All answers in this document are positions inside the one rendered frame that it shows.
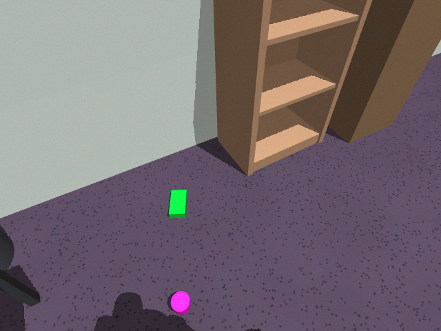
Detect bookshelf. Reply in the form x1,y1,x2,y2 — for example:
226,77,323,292
214,0,372,176

